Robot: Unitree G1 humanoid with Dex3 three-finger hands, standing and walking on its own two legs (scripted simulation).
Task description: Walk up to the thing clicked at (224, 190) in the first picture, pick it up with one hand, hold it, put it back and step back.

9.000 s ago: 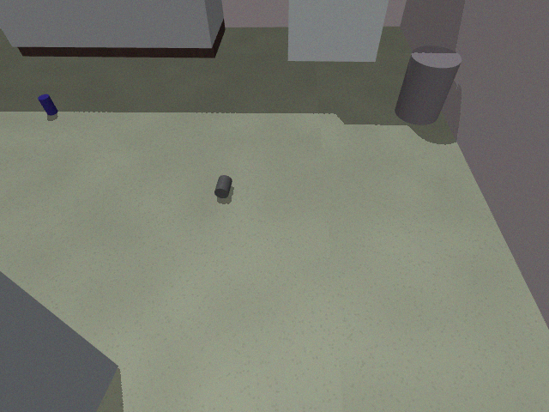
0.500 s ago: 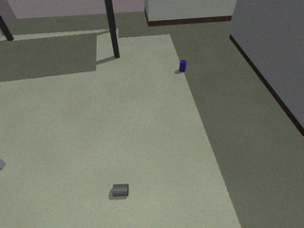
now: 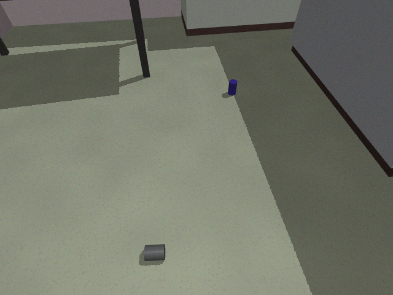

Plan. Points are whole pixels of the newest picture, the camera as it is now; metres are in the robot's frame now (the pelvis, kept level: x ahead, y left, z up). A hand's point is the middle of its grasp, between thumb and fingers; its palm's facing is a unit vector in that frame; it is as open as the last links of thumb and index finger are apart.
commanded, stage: walk up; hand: left
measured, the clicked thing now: (154, 252) +0.44 +0.23 -0.74
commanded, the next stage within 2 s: stand in 0.94 s
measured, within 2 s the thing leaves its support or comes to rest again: neither
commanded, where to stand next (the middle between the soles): +0.05 -0.01 m, yaw -1 degrees
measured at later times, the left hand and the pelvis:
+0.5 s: hand out of the picture +0.08 +0.26 -0.15, palm faces -0.03 -0.93 -0.37, open 7.4 cm; pelvis +0.00 +0.00 +0.00, yaw -1 degrees
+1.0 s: hand out of the picture +0.06 +0.25 -0.15, palm faces -0.04 -0.93 -0.36, open 7.4 cm; pelvis -0.01 +0.00 +0.00, yaw -1 degrees
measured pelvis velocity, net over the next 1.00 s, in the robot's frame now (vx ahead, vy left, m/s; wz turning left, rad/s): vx -0.01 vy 0.00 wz -0.02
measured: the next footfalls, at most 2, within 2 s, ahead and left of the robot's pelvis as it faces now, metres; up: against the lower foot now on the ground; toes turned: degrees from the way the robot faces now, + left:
none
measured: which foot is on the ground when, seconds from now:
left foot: down 0.00-1.00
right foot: down 0.00-1.00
